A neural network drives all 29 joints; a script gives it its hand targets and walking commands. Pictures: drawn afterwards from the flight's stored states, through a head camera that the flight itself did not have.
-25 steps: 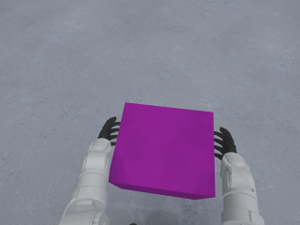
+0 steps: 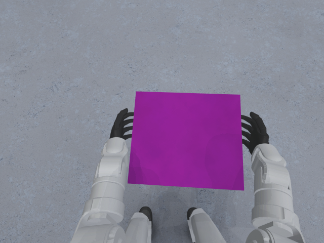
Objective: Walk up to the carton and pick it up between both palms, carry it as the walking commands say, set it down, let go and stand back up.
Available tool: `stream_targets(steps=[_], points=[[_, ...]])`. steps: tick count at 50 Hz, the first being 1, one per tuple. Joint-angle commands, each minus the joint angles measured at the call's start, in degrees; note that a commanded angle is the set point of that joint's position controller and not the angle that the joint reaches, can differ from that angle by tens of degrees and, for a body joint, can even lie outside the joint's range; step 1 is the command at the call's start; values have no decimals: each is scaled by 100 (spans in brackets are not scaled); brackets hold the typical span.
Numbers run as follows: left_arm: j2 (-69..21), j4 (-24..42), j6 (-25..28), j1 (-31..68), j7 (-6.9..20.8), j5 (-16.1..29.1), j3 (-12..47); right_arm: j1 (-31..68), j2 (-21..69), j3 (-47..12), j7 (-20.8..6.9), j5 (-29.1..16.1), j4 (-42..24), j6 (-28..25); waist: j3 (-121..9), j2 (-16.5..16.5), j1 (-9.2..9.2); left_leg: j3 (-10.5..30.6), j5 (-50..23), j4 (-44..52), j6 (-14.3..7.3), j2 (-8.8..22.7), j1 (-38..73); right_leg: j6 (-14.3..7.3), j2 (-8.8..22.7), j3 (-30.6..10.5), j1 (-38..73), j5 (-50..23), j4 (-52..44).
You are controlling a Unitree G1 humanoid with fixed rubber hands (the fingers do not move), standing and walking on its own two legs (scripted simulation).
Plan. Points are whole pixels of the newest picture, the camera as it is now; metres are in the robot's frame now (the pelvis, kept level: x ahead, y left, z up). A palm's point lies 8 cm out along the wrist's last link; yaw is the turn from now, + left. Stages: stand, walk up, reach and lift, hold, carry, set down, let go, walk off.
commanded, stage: set down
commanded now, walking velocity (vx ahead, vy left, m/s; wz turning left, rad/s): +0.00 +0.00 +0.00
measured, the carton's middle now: (183, 143) +0.37 -0.08 -0.15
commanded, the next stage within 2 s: none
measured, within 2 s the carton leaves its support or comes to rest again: neither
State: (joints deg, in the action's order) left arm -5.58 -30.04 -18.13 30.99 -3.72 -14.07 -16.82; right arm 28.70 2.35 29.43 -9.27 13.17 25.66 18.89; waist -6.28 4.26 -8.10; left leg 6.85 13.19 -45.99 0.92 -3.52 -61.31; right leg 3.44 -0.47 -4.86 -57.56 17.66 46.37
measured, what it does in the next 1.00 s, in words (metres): lowers itself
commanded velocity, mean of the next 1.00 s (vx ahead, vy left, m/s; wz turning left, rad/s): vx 0.00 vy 0.00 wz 0.00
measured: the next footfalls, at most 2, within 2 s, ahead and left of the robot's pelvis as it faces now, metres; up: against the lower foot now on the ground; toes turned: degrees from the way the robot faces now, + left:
none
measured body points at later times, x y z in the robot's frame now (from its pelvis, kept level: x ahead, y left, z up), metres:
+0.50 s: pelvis -0.01 -0.02 -0.07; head +0.21 -0.03 +0.33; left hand +0.43 +0.08 -0.16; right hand +0.37 -0.27 -0.14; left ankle +0.06 +0.12 -0.68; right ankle +0.03 -0.16 -0.68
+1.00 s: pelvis -0.04 -0.01 -0.14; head +0.23 -0.03 +0.22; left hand +0.45 +0.06 -0.25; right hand +0.39 -0.29 -0.23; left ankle +0.06 +0.12 -0.68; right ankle +0.03 -0.16 -0.68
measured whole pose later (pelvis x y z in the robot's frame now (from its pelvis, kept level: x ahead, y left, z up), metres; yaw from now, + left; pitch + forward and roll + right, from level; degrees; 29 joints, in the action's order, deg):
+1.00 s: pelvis -0.04 -0.01 -0.14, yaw +0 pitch +46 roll +0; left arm -0.4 -39.2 -18.0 52.4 -8.0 -10.4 -18.4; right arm 48.9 -5.5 30.5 -6.3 8.4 35.5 17.9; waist -11.0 3.7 -7.8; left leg 6.8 22.7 -80.1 3.7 -6.5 -103.4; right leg 4.0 -3.3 -6.0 -100.9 28.2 83.1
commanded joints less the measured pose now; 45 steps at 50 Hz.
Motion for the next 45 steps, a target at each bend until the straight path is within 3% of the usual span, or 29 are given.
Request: stream_targets(steps=[1, 3, 5, 6, 7, 8, 12, 13, 15, 19, 21, 22, 23, 24, 25, 26, 28, 29, 30, 31, 32, 33, 36, 37, 41, 42, 43, 44, 45], points=[[-4939, -74, 240, 3268, 1610, 669, 2719, 3245, 4326, -3117, -1487, -726, 117, -5, -4063, -306, -375, -515, -522, -120, -75, -384, 2063, -216, -596, 738, 941, -1363, 176], [-4791, -190, 214, 3385, 1668, 569, 2523, 3327, 4372, -3174, -1438, -709, 153, 43, -3955, -270, -234, -638, -425, -286, -129, -464, 1766, -183, -529, 622, 835, -1288, 201], [-4855, 60, 321, 3752, 1674, 724, 2578, 3629, 4519, -3315, -1411, -862, -16, -12, -4513, -415, -269, -673, -465, -478, -136, -527, 1659, -114, -542, 695, 972, -1426, 407], [-4804, -256, 308, 3547, 1686, 651, 2456, 3733, 4519, -3412, -1373, -864, 32, 3, -4646, -580, -170, -712, -415, -629, -155, -562, 1475, -99, -545, 669, 1001, -1371, 454], [-4800, -205, 322, 3724, 1691, 725, 2521, 3703, 4612, -3391, -1322, -894, 82, 1, -4738, -656, -295, -726, -342, -672, -188, -594, 1396, -62, -544, 676, 1188, -1375, 490], [-4749, -101, 364, 3544, 1666, 646, 2398, 3450, 4762, -3470, -1306, -904, 163, 27, -4913, -580, -7, -790, -731, -775, -186, -575, 1364, -31, -544, 637, 1134, -1815, 670], [-4959, -152, 421, 3653, 1655, 796, 2650, 3760, 4703, -3743, -1250, -1153, -145, -125, -5712, -432, -69, -740, -1102, -1094, -134, -613, 1326, 12, -584, 646, 931, -2309, 967], [-4852, -74, 465, 3785, 1653, 810, 2646, 3835, 4691, -3803, -1211, -1169, -197, -153, -5840, -272, 51, -790, -1113, -1227, -103, -633, 1159, 22, -534, 612, 901, -2381, 1116], [-4974, -38, 483, 3518, 1627, 892, 2874, 3682, 4763, -3897, -1155, -1246, -331, -207, -6189, -375, -116, -772, -1575, -1341, -74, -673, 1164, 84, -620, 699, 976, -3018, 1268], [-5032, -231, 434, 3898, 1584, 916, 2774, 3607, 4582, -3553, -1064, -1170, 234, -184, -5604, -72, -263, -848, -952, -1545, 23, -662, 640, 24, -620, 746, 243, -2211, 1391], [-4849, -301, 430, 4148, 1532, 902, 2710, 3631, 4489, -3291, -1088, -1030, 507, -158, -5181, -160, -348, -830, -565, -1604, 35, -650, 390, 16, -634, 752, -286, -1722, 1378], [-4847, -362, 391, 4125, 1517, 829, 2761, 3539, 4409, -3159, -1113, -958, 563, -154, -4886, 128, -470, -817, -527, -1557, 39, -628, 324, 8, -619, 823, -526, -1639, 1448], [-5043, -176, 416, 4305, 1547, 979, 2892, 3527, 4367, -3242, -1091, -910, 524, -183, -5352, 121, -605, -842, -624, -1753, 115, -632, 311, -55, -626, 741, -337, -1828, 1510], [-4914, -176, 423, 4287, 1527, 938, 2830, 3632, 4387, -3288, -1123, -1055, 602, -168, -5299, 201, -411, -874, -627, -1766, 95, -645, 215, -23, -618, 755, -421, -1805, 1622], [-4928, -566, 409, 4314, 1479, 886, 2643, 3922, 4277, -3210, -1106, -1113, 554, -210, -5275, 303, -422, -881, -570, -1867, 74, -642, 157, -19, -605, 730, -583, -1704, 1701], [-4872, -510, 437, 4210, 1445, 886, 2628, 4030, 4284, -3295, -1099, -1149, 357, -238, -5439, 67, -387, -818, -629, -1896, 35, -628, 240, 16, -613, 796, -570, -1724, 1792], [-4903, -577, 431, 4392, 1356, 963, 2689, 4461, 4133, -3287, -1105, -1281, 134, -319, -5571, 414, -307, -836, -552, -2011, 86, -671, 251, 22, -593, 870, -860, -1638, 2015], [-4923, -313, 448, 4559, 1334, 1041, 2768, 4145, 4196, -3233, -1104, -1214, 476, -231, -5812, 240, -458, -859, -563, -2092, 116, -675, 308, 13, -611, 850, -775, -1645, 1952], [-4926, -541, 429, 4368, 1274, 941, 2586, 4334, 4145, -3188, -1135, -1256, 394, -242, -5758, 375, -322, -842, -459, -2069, 87, -673, 372, 34, -616, 910, -1065, -1518, 2110], [-4973, -336, 445, 4600, 1221, 1023, 2716, 4201, 4071, -3155, -1148, -1190, 482, -243, -5849, 228, -454, -809, -726, -2231, 147, -638, 348, 27, -654, 936, -1153, -1655, 2179], [-4962, -361, 446, 4602, 1200, 1012, 2679, 4363, 4003, -3222, -1185, -1182, 406, -259, -6029, 200, -440, -786, -527, -2241, 145, -674, 419, 7, -662, 979, -1239, -1481, 2213], [-4786, -208, 464, 4717, 1120, 963, 2691, 4492, 4065, -3249, -1220, -1273, 302, -270, -6165, 324, -278, -792, -628, -2284, 149, -645, 522, 43, -637, 1004, -1409, -1599, 2380], [-4828, -277, 460, 4804, 989, 1065, 2655, 4731, 3852, -3251, -1257, -1345, 325, -275, -6163, 254, -317, -783, -760, -2457, 176, -659, 515, 59, -664, 999, -1809, -1518, 2505], [-4768, -355, 418, 4855, 1004, 1093, 2609, 4809, 3773, -3191, -1241, -1335, 349, -260, -6179, 139, -421, -793, -564, -2551, 174, -679, 462, 54, -664, 1072, -1817, -1357, 2496], [-4640, -72, 392, 5498, 867, 1233, 2708, 5149, 3673, -3197, -1233, -1336, 430, -206, -6270, -94, -367, -804, -79, -2708, 195, -701, 212, 69, -675, 1163, -1873, -967, 2723], [-4546, -305, 321, 5276, 899, 1125, 2602, 4872, 3663, -2935, -1197, -1237, 693, -146, -5954, 47, -529, -864, -86, -2739, 200, -705, 96, 84, -677, 1155, -2035, -1019, 2673], [-4535, -286, 371, 5412, 891, 1094, 2502, 5047, 3802, -3028, -1219, -1325, 621, -161, -6137, 177, -260, -971, -76, -2831, 183, -736, 32, 112, -656, 1086, -2032, -963, 2778], [-4568, -383, 344, 5549, 880, 1108, 2517, 5076, 3657, -2906, -1234, -1222, 784, -145, -6114, 79, -478, -904, 95, -2865, 201, -721, -50, 79, -666, 1138, -2198, -840, 2826], [-4678, -325, 346, 5536, 900, 1174, 2529, 5195, 3735, -2973, -1213, -1191, 746, -140, -6145, -41, -410, -955, 90, -2938, 196, -782, -173, 81, -675, 1150, -2111, -803, 2827]])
